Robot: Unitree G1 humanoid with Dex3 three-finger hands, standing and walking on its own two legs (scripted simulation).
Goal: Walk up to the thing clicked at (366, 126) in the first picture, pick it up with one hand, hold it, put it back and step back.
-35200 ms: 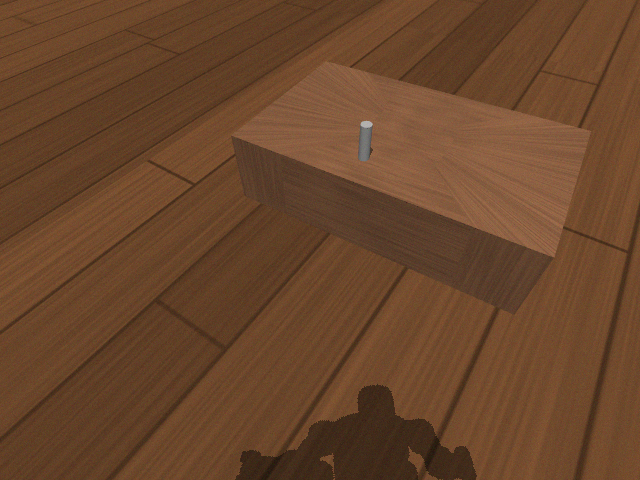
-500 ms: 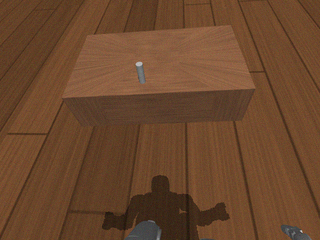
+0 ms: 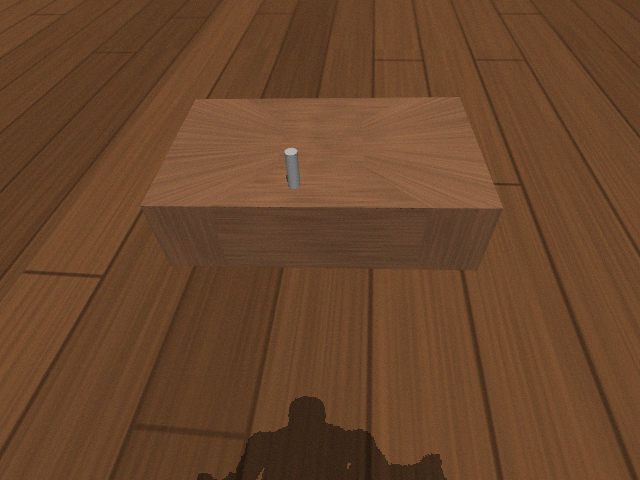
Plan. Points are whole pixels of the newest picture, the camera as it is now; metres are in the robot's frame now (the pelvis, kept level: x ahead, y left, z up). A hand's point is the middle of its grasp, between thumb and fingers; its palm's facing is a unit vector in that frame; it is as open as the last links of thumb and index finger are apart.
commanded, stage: step back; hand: left
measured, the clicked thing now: (292, 169) +1.15 +0.15 -0.36
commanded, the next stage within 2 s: stand in 0.54 s
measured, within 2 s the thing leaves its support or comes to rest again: neither
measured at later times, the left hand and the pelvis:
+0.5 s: hand out of the picture +0.15 +0.29 -0.14, palm faces -0.02 -0.92 -0.38, open 7.4 cm; pelvis +0.05 +0.03 +0.00, yaw -1 degrees
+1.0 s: hand out of the picture +0.15 +0.26 -0.14, palm faces -0.04 -0.94 -0.33, open 7.4 cm; pelvis +0.05 +0.02 +0.02, yaw -1 degrees
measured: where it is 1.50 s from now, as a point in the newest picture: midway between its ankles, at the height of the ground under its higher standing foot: outside the picture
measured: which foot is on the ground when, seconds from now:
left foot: down 0.00-1.00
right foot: down 0.00-1.00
